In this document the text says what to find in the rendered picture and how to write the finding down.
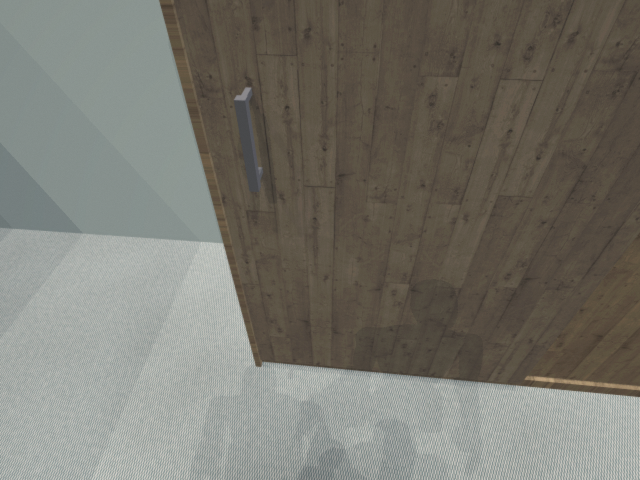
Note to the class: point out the handle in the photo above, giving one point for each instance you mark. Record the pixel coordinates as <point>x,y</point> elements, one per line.
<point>254,173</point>

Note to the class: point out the wardrobe door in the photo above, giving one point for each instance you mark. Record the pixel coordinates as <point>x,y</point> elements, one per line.
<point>602,341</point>
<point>445,182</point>

